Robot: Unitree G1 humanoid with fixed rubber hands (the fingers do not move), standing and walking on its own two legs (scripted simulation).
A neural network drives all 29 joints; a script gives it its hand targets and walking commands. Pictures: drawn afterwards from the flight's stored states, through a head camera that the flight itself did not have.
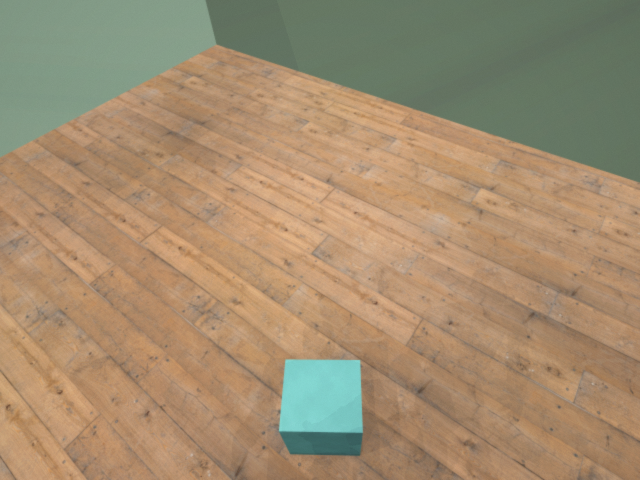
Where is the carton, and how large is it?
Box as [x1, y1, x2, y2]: [279, 359, 362, 455]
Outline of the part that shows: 285,359 279,432 289,452 300,454 359,455 362,435 359,360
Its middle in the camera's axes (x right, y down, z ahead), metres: +0.01 +0.47 +1.08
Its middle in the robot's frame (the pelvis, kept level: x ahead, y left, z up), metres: +0.40 +0.03 -0.65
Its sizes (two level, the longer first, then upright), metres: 0.200 0.178 0.247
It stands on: the floor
